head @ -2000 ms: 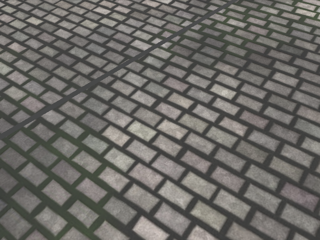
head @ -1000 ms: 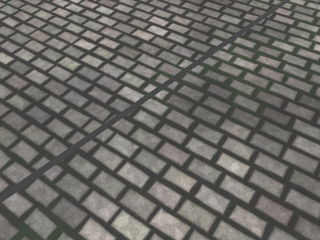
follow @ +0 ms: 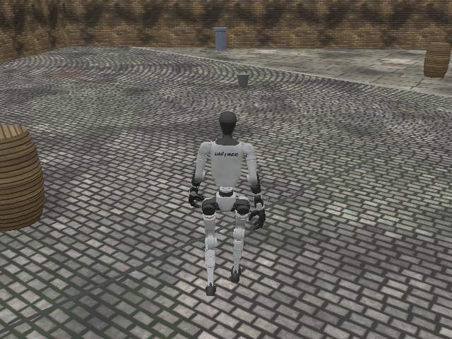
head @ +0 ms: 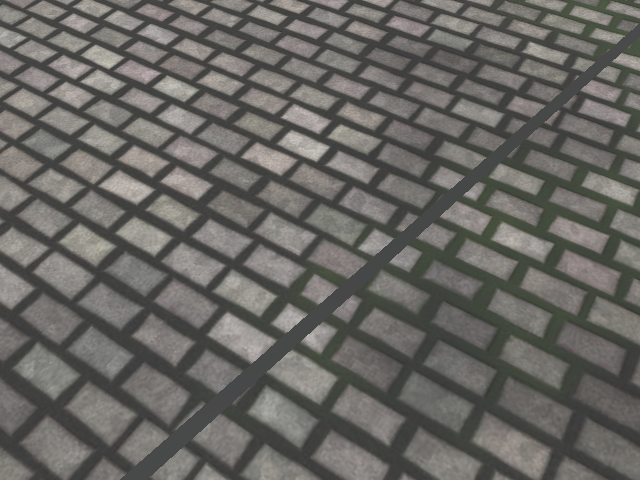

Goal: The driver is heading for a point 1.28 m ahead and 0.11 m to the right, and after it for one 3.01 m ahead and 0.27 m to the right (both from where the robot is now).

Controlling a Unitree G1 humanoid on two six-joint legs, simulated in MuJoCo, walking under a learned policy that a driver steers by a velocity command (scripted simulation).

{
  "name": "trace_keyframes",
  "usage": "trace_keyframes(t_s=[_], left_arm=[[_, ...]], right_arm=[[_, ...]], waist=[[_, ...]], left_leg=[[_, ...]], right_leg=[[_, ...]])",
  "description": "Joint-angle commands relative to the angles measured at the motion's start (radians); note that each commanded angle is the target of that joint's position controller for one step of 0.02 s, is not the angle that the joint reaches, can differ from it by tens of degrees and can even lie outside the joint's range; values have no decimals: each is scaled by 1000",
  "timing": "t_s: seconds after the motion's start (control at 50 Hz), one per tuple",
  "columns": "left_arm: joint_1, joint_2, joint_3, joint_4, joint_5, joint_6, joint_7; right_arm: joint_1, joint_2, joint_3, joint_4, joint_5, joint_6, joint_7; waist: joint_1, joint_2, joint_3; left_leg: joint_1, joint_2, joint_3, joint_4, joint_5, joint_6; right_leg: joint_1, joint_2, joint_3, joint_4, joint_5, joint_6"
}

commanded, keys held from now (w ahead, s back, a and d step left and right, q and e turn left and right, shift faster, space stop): w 1.00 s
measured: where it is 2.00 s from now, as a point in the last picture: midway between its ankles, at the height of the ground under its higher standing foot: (323, 232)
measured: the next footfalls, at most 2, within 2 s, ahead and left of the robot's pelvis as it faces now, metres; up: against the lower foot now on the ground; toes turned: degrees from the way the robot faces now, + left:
left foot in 0.50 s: +0.43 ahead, +0.11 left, +0.00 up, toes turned +5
right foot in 1.04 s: +0.73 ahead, -0.07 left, +0.00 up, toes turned -4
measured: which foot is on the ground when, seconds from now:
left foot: up 0.00-0.48, down 0.50-1.00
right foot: down 0.00-0.50, up 0.52-1.00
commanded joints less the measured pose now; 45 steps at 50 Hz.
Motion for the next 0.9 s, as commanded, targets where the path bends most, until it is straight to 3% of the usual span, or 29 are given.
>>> trace_keyframes(t_s=[0.02,0.06,0.12,0.16,0.24,0.3,0.38,0.44,0.46,0.48,0.5,0.52,0.54,0.56,0.58,0.62,0.66,0.72,0.8,0.9], left_arm=[[191,123,34,32,-16,4,2],[179,62,13,57,-19,-10,9],[253,86,14,90,-22,-31,13],[285,108,16,99,-22,-34,13],[350,101,9,111,-21,-29,12],[405,105,7,127,-20,-29,14],[456,110,8,152,-10,-23,23],[425,130,15,156,-4,-19,30],[410,140,18,156,-4,-18,31],[390,139,17,153,-9,-13,28],[383,115,7,129,-18,-14,25],[492,13,-12,104,-59,-14,11],[434,106,13,113,-30,-13,13],[348,112,20,83,-25,-13,11],[302,96,16,74,-23,-18,7],[312,62,14,79,0,4,0],[321,42,13,82,8,25,-10],[214,48,12,42,9,42,-17],[44,52,5,-18,-2,41,-21],[-94,44,-8,-67,-10,34,-21]], right_arm=[[-49,-108,-26,-90,-2,-21,6],[-37,-73,-24,-83,-26,2,14],[-52,-50,-23,-90,-35,30,28],[-139,-59,-23,-122,-35,40,32],[-308,-62,-16,-181,-23,40,35],[-397,-52,-6,-210,-17,36,35],[-475,-65,-5,-246,-16,27,32],[-425,-83,-14,-245,-16,13,26],[-340,-96,-23,-219,-18,7,20],[-177,-112,-36,-162,-24,-2,12],[10,-175,-57,-114,-47,-12,1],[109,-293,-87,-101,-59,-10,0],[26,-253,-79,-109,-20,6,8],[-98,-204,-64,-130,-9,8,10],[-154,-137,-45,-137,-11,0,14],[-171,-74,-24,-113,-7,-13,8],[-116,-80,-22,-88,-7,-28,5],[-59,-118,-27,-69,-4,-36,3],[7,-109,-19,-54,-4,-32,4],[92,-114,-16,-26,-9,-31,-2]], waist=[[77,-43,-90],[19,-67,-38],[0,-67,-34],[9,-63,-5],[47,-61,31],[76,-70,35],[95,-79,50],[53,-89,28],[16,-93,-17],[-55,-62,-98],[-117,-5,-213],[-86,236,-353],[-67,116,-327],[-21,65,-164],[-1,14,-92],[56,42,-35],[70,47,-42],[65,39,-6],[27,37,30],[-16,51,42]], left_leg=[[-484,68,-79,301,96,26],[-385,108,-74,195,142,9],[-379,113,-45,137,176,-18],[-447,132,-30,72,240,-38],[-513,137,0,-128,361,-62],[-494,113,29,-255,416,-56],[-503,89,42,-350,382,-23],[-387,47,61,-413,280,24],[-273,12,76,-437,254,43],[-78,-15,92,-503,297,68],[195,121,-58,-510,255,116],[491,431,-559,-604,154,261],[421,420,-686,-702,119,254],[274,387,-509,-706,111,223],[151,344,-404,-743,191,194],[6,256,-244,-786,310,128],[-16,236,-193,-800,407,129],[-6,226,-149,-842,422,141],[46,203,-103,-862,479,132],[157,211,-63,-835,601,127]], right_leg=[[422,-339,483,-340,-79,-168],[277,-256,330,-381,42,-104],[251,-231,258,-407,149,-110],[257,-226,236,-441,132,-116],[307,-202,190,-463,181,-106],[364,-199,159,-452,258,-98],[487,-236,150,-403,366,-100],[528,-252,125,-294,602,-78],[522,-244,111,-192,735,-64],[476,-206,76,-9,761,-44],[286,-162,48,250,522,-23],[-85,25,-7,660,-125,31],[-188,30,149,767,-329,13],[-237,-30,161,768,-247,6],[-213,-66,160,712,-177,5],[-120,-108,153,605,-126,20],[-92,-107,133,572,-108,38],[-185,-132,109,488,-29,67],[-257,-138,79,290,89,93],[-232,-97,35,96,147,74]])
